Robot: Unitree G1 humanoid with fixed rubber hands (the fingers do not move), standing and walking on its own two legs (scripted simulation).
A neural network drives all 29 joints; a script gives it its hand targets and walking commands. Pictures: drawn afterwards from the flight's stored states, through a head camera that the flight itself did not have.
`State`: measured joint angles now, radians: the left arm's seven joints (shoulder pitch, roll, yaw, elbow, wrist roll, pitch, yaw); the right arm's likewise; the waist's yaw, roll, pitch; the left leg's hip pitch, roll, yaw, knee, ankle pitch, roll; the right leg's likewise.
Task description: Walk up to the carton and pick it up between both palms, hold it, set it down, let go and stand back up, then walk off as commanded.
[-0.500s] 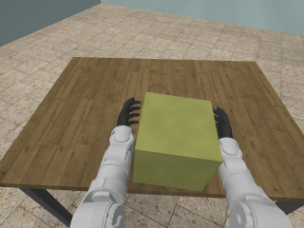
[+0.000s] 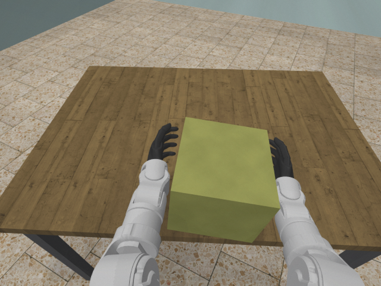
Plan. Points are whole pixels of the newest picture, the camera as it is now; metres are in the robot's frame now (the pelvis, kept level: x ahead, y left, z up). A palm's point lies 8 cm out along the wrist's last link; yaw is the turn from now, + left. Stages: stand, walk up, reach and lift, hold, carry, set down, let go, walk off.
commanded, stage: set down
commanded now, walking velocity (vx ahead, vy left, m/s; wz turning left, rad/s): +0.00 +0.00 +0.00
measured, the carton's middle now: (218, 178) +0.36 -0.03 +0.04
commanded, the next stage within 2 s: none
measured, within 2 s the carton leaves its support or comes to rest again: rests again in 0.78 s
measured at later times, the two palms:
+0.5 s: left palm (161, 163) +0.39 +0.10 +0.05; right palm (281, 180) +0.37 -0.18 +0.02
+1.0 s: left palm (160, 172) +0.39 +0.11 +0.02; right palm (275, 182) +0.37 -0.17 +0.00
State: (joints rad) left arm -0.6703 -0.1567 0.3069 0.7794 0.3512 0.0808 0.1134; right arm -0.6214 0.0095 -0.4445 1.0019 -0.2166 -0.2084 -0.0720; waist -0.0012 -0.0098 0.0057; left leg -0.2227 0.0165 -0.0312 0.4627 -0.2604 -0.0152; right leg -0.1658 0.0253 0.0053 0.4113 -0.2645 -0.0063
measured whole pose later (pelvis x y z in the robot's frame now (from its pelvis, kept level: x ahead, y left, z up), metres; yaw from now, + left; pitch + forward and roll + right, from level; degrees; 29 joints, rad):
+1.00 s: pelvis +0.00 +0.00 +0.00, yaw +0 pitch +11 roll -1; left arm -0.62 -0.15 0.31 0.82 0.36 -0.20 0.13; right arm -0.64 0.01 -0.49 1.09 -0.24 -0.48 -0.07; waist 0.00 -0.01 0.01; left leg -0.42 0.02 -0.03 0.46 -0.23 -0.02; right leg -0.36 0.03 0.01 0.41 -0.24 -0.01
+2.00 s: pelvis -0.03 +0.00 +0.00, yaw -1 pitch +15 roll -1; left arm -0.67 -0.04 0.24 0.98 0.13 -0.27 0.18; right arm -0.67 -0.08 -0.37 1.30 -0.14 -0.50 -0.09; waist 0.00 -0.01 -0.08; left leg -0.55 0.03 -0.03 0.46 -0.18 -0.02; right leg -0.50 0.03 0.01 0.41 -0.18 -0.01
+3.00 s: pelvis -0.06 +0.00 +0.00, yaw -1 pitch +3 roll -1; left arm -0.07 0.03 -0.03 0.50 -0.07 -0.11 0.17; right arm 0.02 -0.16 -0.12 0.53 0.08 -0.19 0.02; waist 0.00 -0.01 -0.11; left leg -0.35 0.03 -0.03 0.46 -0.17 -0.02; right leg -0.29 0.04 0.01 0.41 -0.17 -0.01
